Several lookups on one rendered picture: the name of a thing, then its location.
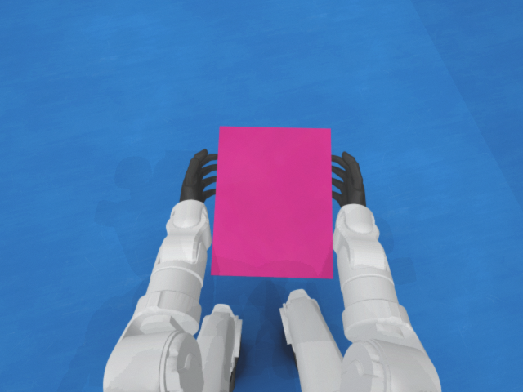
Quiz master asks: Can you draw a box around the robot right hand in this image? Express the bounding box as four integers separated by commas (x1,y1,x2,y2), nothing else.
331,151,366,208

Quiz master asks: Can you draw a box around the robot right thigh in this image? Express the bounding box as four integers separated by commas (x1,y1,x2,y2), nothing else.
279,296,343,392

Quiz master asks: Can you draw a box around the robot right forearm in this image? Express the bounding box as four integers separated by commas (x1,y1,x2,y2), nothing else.
333,204,438,375

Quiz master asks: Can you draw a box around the carton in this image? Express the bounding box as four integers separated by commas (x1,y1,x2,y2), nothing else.
211,127,333,279

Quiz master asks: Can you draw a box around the robot left hand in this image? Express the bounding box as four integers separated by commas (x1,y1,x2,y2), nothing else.
180,149,218,203

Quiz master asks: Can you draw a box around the robot left forearm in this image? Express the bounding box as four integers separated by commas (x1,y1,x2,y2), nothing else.
103,200,212,392

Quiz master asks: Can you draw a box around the robot left thigh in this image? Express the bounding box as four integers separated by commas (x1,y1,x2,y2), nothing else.
196,312,242,392

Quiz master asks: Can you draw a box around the left robot upper arm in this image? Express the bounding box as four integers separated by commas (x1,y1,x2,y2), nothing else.
104,330,204,392

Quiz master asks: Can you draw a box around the robot thigh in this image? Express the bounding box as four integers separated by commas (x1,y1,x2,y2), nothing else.
196,312,242,392
279,296,343,392

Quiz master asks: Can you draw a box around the right robot upper arm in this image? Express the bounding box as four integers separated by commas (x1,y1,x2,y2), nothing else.
340,338,441,392

